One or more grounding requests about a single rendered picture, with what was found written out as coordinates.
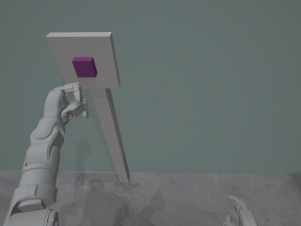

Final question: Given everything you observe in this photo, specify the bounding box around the left robot forearm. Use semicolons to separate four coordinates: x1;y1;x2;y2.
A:
3;117;66;226

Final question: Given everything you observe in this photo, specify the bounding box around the robot left hand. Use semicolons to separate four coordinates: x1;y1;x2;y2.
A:
43;82;88;127

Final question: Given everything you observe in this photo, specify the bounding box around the robot right hand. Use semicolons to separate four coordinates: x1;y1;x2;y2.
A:
223;195;258;226

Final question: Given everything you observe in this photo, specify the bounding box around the panel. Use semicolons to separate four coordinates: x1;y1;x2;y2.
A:
45;32;130;184

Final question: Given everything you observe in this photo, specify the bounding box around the button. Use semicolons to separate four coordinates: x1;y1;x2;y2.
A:
72;56;97;77

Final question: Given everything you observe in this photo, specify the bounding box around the robot left upper arm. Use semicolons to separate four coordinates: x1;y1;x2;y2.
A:
6;208;59;226

